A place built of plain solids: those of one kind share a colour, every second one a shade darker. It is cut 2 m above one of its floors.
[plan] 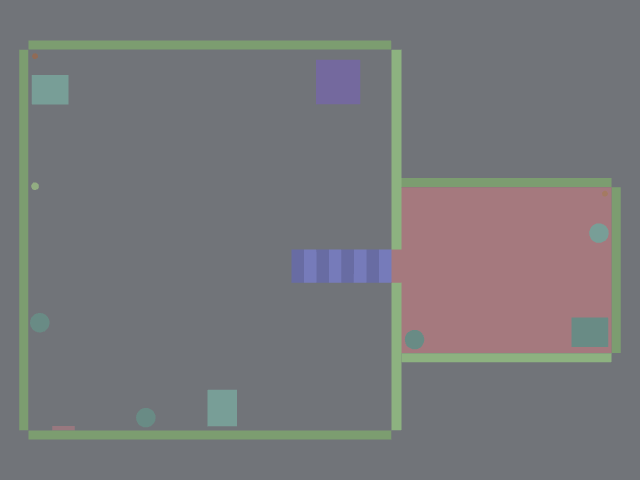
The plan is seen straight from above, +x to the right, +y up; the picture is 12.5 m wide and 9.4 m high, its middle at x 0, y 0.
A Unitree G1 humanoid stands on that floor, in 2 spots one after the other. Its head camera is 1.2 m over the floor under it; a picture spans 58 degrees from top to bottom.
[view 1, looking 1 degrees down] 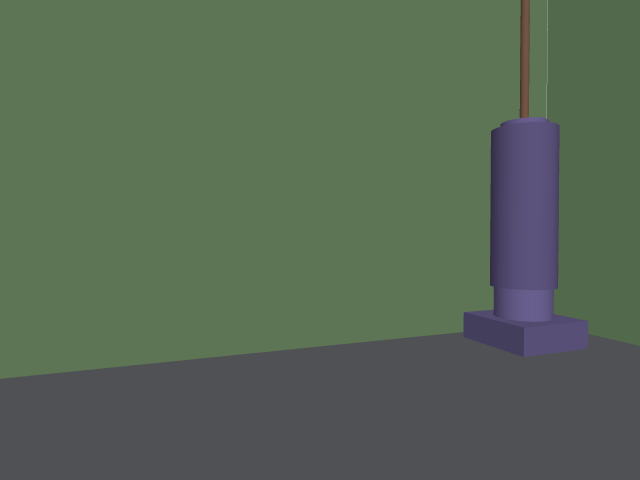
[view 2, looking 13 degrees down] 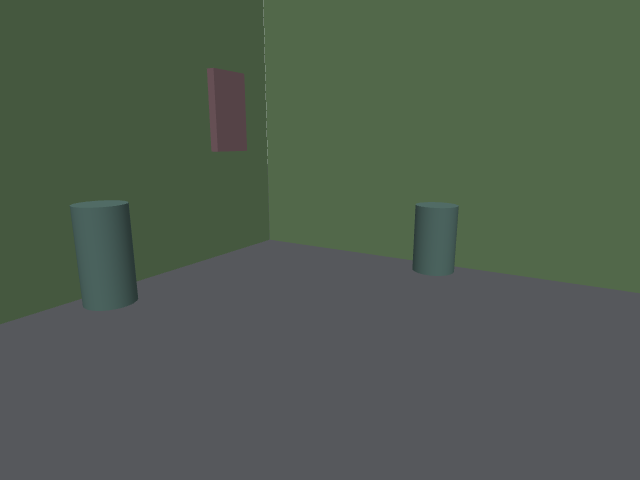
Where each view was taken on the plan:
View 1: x -3.39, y -0.51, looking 69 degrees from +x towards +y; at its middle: wall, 4.54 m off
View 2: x -1.56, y -0.51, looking -149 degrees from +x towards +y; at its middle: wall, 4.97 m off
